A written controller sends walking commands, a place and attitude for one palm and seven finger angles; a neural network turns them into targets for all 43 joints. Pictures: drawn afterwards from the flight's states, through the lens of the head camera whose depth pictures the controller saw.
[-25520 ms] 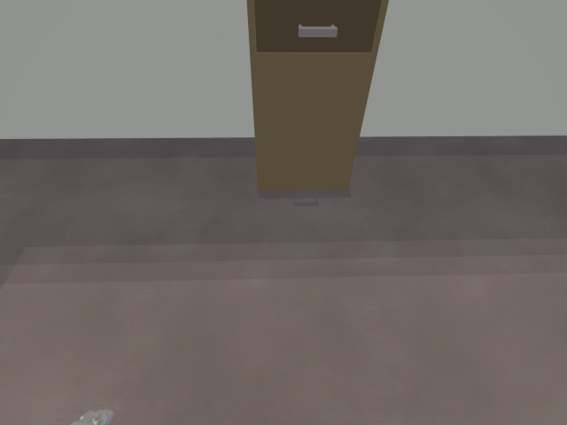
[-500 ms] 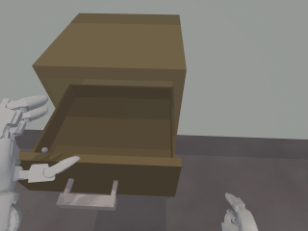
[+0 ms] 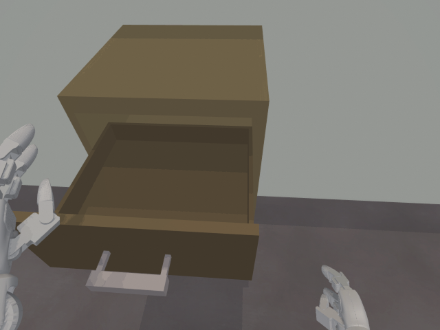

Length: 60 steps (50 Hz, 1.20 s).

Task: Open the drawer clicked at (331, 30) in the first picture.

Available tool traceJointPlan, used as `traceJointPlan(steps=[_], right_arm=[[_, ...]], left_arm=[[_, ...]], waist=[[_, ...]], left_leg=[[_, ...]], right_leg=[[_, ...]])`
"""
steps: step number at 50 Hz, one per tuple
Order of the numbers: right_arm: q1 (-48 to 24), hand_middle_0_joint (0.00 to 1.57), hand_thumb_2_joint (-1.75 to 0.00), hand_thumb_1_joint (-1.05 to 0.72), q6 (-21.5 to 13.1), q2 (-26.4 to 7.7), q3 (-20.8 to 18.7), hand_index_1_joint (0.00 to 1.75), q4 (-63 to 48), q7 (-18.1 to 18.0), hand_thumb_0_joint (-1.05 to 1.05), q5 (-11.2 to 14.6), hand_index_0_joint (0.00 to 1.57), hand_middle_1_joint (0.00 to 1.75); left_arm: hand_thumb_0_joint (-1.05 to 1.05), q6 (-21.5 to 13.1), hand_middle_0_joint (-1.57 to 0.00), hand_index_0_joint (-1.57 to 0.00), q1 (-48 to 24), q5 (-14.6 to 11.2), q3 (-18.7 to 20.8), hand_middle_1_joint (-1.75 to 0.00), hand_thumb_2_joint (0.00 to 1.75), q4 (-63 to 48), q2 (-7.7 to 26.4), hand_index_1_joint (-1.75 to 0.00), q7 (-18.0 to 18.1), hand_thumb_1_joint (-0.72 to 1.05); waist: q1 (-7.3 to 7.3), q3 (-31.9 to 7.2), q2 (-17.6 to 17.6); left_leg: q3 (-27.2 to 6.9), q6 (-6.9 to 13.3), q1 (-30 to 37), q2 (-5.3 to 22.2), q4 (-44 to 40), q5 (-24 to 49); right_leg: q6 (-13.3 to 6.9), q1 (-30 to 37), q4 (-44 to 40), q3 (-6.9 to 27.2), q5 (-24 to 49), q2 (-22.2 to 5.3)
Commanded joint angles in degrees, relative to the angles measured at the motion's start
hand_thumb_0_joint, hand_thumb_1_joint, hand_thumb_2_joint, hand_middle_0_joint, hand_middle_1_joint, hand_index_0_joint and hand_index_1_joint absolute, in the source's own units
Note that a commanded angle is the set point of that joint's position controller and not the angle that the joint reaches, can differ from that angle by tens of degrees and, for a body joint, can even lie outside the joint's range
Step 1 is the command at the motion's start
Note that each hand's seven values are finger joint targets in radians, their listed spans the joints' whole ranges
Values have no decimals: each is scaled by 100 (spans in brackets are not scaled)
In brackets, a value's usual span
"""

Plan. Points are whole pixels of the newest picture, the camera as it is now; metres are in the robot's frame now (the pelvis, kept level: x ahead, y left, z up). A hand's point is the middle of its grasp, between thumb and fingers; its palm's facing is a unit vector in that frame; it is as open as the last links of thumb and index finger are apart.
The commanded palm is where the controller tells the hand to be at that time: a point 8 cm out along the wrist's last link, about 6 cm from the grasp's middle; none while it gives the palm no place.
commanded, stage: draw the hand back to the body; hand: left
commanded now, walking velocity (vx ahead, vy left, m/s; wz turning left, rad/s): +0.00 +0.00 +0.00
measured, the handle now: (132, 270) +0.20 +0.19 +0.02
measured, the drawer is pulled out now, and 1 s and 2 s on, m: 0.29 0.29 0.29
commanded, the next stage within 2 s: step back with the hand held close in 0.06 s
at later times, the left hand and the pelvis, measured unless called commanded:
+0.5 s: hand (51, 236) +0.17 +0.23 +0.19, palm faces +0.34 -0.77 -0.54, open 7.4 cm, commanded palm +0.09 +0.28 +0.21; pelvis -0.04 +0.00 -0.01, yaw +0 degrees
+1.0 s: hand out of the picture +0.09 +0.25 +0.20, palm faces +0.49 -0.76 -0.42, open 7.4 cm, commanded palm +0.02 +0.28 +0.21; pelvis -0.10 +0.00 -0.02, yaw +1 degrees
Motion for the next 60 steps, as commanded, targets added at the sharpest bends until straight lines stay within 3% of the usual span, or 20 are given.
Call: traceJointPlan(steps=[1,8,9,11,15,22,29,33,38,41,43,44,46,49,51,52,53,54,57,60], right_arm=[[-689,20,-90,-90,-317,-536,-199,30,-932,-58,0,30,20,30],[-715,20,-90,-90,-382,-533,-217,30,-957,-65,0,54,20,30],[-428,20,-90,-90,-269,-651,-164,30,-1168,-23,0,137,20,30],[-481,20,-90,-90,-99,-646,-248,30,-1096,-85,0,138,20,30],[-498,20,-90,-90,-27,-717,-310,30,-1174,-105,0,114,20,30],[-471,20,-90,-90,107,-694,-459,30,-1381,-118,0,162,20,30],[-378,20,-90,-90,-51,-763,-526,30,-1373,-181,0,103,20,30],[-143,20,-90,-90,-167,-774,-533,30,-1379,-204,0,-17,20,30],[55,20,-90,-90,-182,-785,-510,30,-1223,-247,0,-82,20,30],[8,20,-90,-90,-197,-793,-458,30,-1172,-287,0,-142,20,30],[-119,20,-90,-90,-345,-800,-436,30,-1270,-286,0,-162,20,30],[-157,20,-90,-90,-428,-714,-446,30,-1190,-317,0,-197,20,30],[91,20,-90,-90,-535,-642,-509,30,-1058,-208,0,-261,20,30],[85,20,-90,-90,-615,-747,-483,30,-823,-98,0,-234,20,30],[-126,20,-90,-90,-646,-765,-390,30,-820,-40,0,-160,20,30],[-129,20,-90,-90,-633,-735,-401,30,-869,-5,0,-86,20,30],[-26,20,-90,-90,-605,-721,-503,30,-925,53,0,158,20,30],[-97,20,-90,-90,-499,-761,-587,30,-866,66,0,165,20,30],[-391,20,-90,-90,-296,-301,-274,30,-1052,64,0,119,20,30],[-255,20,-90,-90,-233,-425,-289,30,-913,-27,0,59,20,30]], left_arm=[[0,-362,-20,-20,-384,1,631,-30,90,-1025,964,-30,91,90],[0,-436,-20,-20,-400,16,640,-30,90,-1140,1009,-30,123,90],[0,-772,-20,-20,-1321,-45,1612,-30,90,-1356,1876,-30,159,90],[0,-765,-20,-20,-251,-25,971,-30,90,-767,1127,-30,49,90],[0,-878,-20,-20,262,6,979,-30,90,-1165,1165,-30,79,90],[0,-980,-20,-20,803,3,1363,-30,90,-1368,1424,-30,206,90],[0,-1084,-20,-20,746,70,1455,-30,90,-1515,1461,-30,332,90],[0,-1139,-20,-20,656,173,1296,-30,90,-1511,1264,-30,431,90],[0,-1162,-20,-20,456,206,1265,-30,90,-1562,1280,-30,564,90],[0,-1138,-20,-20,331,236,1215,-30,90,-1602,1215,-30,608,90],[0,-1186,-20,-20,297,256,1261,-30,90,-1620,1156,-30,642,90],[0,-1224,-20,-20,183,314,1340,-30,90,-1724,1288,-30,696,90],[0,-1223,-20,-20,408,207,1309,-30,90,-1755,1275,-30,647,90],[0,-1188,-20,-20,678,109,1151,-30,90,-1712,1183,-30,567,90],[0,-1218,-20,-20,363,94,1134,-30,90,-1740,1266,-30,465,90],[0,-1234,-20,-20,300,99,1239,-30,90,-1615,1440,-30,420,90],[0,-1168,-20,-20,301,-1,1167,-30,90,-1398,1383,-30,333,90],[0,-1104,-20,-20,386,-26,1306,-30,90,-1443,1545,-30,346,90],[0,-1098,-20,-20,541,40,1360,-30,90,-1318,1352,-30,313,90],[0,-1139,-20,-20,847,92,1442,-30,90,-1357,1416,-30,333,90]], waist=[[-39,-474,-10],[-31,-547,7],[-332,47,237],[-440,-261,-872],[-438,-920,19],[-429,-1181,-232],[-432,-901,47],[-513,-763,-185],[-614,-735,-824],[-632,-620,-395],[-588,-430,945],[-577,-411,1417],[-481,-644,746],[-504,-783,945],[-524,-651,431],[-563,-694,-371],[-558,-847,-1313],[-403,-821,-1292],[-563,-820,-1438],[-617,-950,-970]], left_leg=[[179,23,-481,121,-360,2007],[176,63,-479,100,-361,1660],[109,170,-921,119,-253,1109],[17,239,-705,119,65,1155],[-28,228,-670,248,10,1875],[-201,185,-1224,378,80,2309],[-417,274,-1858,484,-105,1372],[-503,339,-2438,445,106,327],[-319,230,-1678,0,1127,-972],[-663,361,-1745,331,493,-607],[-1419,682,-3346,1170,-883,-1253],[-1675,862,-3601,1429,-1117,-755],[-1333,878,-2598,1333,-255,2015],[-1109,638,-1683,1185,139,2770],[-960,435,-2016,1027,458,1761],[-473,192,-2326,526,1061,501],[112,-52,-1963,-259,2335,-675],[-21,-51,-2022,-339,3700,-998],[7,-51,-2025,51,2747,-894],[409,27,-1394,-1,134,92]], right_leg=[[-199,587,-170,-68,1286,-62],[-201,525,-203,-20,967,-72],[-167,-109,-447,464,1012,-349],[-173,-320,-551,529,1222,-560],[-169,-154,-81,379,1615,-624],[-140,49,401,319,1972,-556],[-131,-183,587,378,1146,-483],[-189,-336,606,578,260,-503],[-482,-1630,-418,1131,-1268,-1032],[-354,-1663,108,780,-1123,-708],[-69,-623,1965,178,-1287,112],[-10,-417,2744,179,-1203,300],[-42,-754,2539,343,-1502,261],[-76,-514,886,247,-576,129],[-219,-171,18,468,465,-212],[-560,-273,-352,1330,1360,-928],[-1035,-1025,-1004,2481,549,-1882],[-1456,-1235,-1242,2810,810,-2321],[-1057,-658,-339,1246,2864,-1659],[-545,-390,129,842,2891,-1253]])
